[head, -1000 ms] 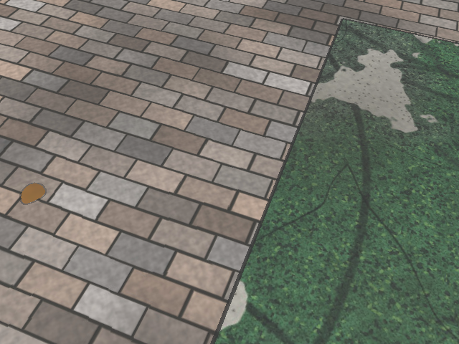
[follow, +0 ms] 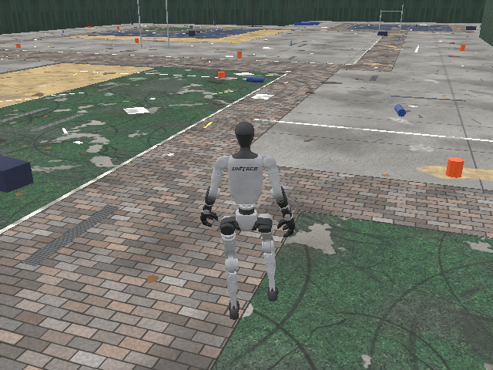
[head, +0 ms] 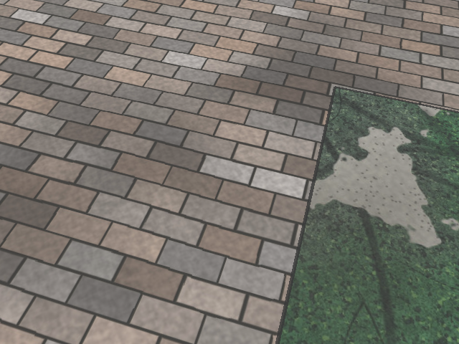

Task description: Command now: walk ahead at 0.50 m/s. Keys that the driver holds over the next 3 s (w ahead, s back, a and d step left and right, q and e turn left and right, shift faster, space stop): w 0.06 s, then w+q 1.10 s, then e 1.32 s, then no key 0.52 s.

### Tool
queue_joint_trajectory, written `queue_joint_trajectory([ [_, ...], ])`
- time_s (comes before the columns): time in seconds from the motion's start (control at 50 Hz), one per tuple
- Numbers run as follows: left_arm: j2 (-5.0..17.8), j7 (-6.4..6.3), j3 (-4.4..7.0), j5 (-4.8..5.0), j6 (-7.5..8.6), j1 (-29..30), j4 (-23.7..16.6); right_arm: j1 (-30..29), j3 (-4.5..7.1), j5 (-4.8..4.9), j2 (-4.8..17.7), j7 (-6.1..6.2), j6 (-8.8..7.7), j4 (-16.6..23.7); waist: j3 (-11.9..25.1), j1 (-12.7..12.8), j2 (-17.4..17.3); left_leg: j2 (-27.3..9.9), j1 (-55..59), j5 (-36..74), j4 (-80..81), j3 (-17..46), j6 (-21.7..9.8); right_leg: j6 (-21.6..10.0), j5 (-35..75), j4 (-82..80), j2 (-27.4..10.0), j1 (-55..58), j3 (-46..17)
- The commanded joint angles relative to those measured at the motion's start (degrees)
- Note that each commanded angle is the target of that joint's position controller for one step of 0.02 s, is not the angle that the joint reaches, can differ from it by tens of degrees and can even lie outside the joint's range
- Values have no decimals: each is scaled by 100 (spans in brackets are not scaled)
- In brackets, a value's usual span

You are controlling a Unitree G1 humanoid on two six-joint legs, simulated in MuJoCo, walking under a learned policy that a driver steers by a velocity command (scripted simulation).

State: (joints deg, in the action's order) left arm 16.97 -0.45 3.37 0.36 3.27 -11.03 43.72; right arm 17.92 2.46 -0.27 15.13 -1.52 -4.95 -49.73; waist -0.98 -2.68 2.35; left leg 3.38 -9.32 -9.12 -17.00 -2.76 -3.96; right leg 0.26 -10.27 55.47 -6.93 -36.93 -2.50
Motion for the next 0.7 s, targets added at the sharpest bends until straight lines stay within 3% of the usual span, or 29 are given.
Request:
queue_joint_trajectory([
  [0.02,235,14,44,-21,65,165,-327,-276,209,39,940,90,-82,338,-30,135,-575,-1429,12,1058,1021,905,-869,90,989,-925,-93,-93,-24],
  [0.1,136,113,-12,21,149,992,-531,216,231,126,1049,129,-5,117,-225,-186,-522,-1409,211,900,936,785,-776,109,1595,-2066,167,208,148],
  [0.16,227,211,3,50,227,1320,-669,411,264,167,1098,164,108,9,-318,-203,-579,-1626,657,903,593,1065,-742,44,1318,-2550,289,210,37],
  [0.2,392,242,56,46,283,1154,-637,356,308,178,1163,204,162,-2,-229,-21,-680,-1754,840,1060,286,1286,-640,-55,964,-2764,357,568,-10],
  [0.22,480,235,97,45,307,893,-567,281,325,179,1193,214,186,5,-103,154,-746,-1742,838,1381,13,1328,-578,-126,777,-2854,434,992,64],
  [0.24,650,201,197,28,324,294,-389,200,299,171,1126,217,201,25,246,488,-698,-1503,700,1997,-640,1184,-443,-262,717,-3036,544,1897,194],
  [0.26,958,146,323,-48,336,-618,-185,195,195,99,840,208,193,101,1015,875,-512,-1151,59,1701,-1906,956,-247,-521,824,-2759,137,3431,-109],
  [0.28,1518,93,459,-153,296,-1325,-104,667,28,30,265,194,119,286,1976,867,686,-351,-1914,-277,-4047,446,161,-1161,461,-2748,-1296,5671,-2028],
  [0.3,1291,113,402,-101,244,-1479,-33,859,12,163,307,178,26,283,2428,850,1586,-103,-2985,-2518,-5210,851,263,-1616,-579,-3575,-1827,6038,-3799],
  [0.32,848,104,270,-53,237,-1127,-78,458,179,298,905,173,3,313,1545,892,891,-464,-3448,-2210,-5688,1068,231,-1363,-1135,-3752,-1618,5361,-3162],
  [0.36,465,95,146,-49,241,-422,-89,-99,222,251,875,190,47,438,546,639,370,-896,-3308,-1301,-5410,855,226,-1071,-623,-4103,-1181,3915,-1796],
  [0.38,311,102,104,-74,272,-172,-76,-86,261,209,808,196,117,430,301,468,454,-1054,-3062,-1005,-5140,899,243,-997,-262,-4309,-993,3422,-1307],
  [0.42,303,100,125,-103,332,49,-10,32,245,222,549,176,265,443,123,274,473,-1157,-2691,-722,-4968,848,304,-1003,274,-4625,-886,2891,-691],
  [0.46,429,77,177,-118,379,66,85,-101,244,195,450,181,360,565,-4,207,275,-1188,-2841,-396,-4733,861,371,-1076,764,-4785,-903,2791,-235],
  [0.54,615,-2,241,-122,341,-31,240,-584,216,159,361,87,349,777,-146,307,113,-1145,-2960,700,-3485,724,414,-1011,1209,-4871,-767,2994,602],
  [0.64,859,-50,324,-11,206,-402,426,-1515,144,146,283,-93,324,1162,-421,646,-33,-1019,-2916,1006,-2285,259,246,-903,1365,-4785,-915,3600,1136],
  [0.7,1016,-50,385,87,77,-462,503,-1659,194,140,417,-166,348,1360,-411,560,52,-820,-2790,374,-2002,2,9,-755,2446,-4284,-1059,4156,1335],
])
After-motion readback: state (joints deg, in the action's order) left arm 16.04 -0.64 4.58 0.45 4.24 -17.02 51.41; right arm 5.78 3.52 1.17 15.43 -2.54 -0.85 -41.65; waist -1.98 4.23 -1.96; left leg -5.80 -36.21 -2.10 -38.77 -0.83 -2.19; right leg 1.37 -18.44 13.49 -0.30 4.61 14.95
